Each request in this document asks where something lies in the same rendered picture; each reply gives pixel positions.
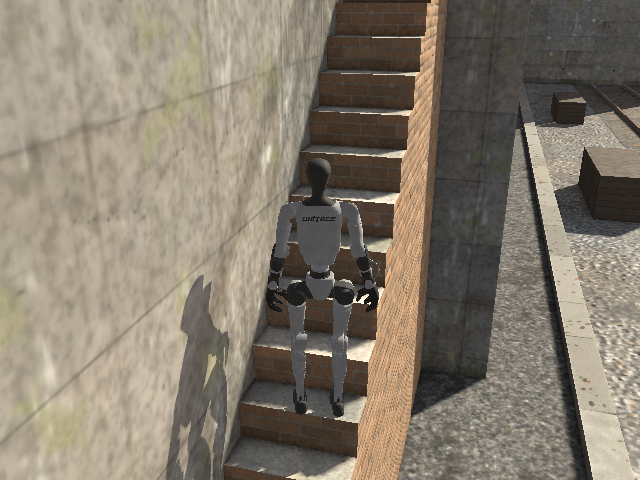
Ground stairs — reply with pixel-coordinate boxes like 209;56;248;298
223;0;448;480

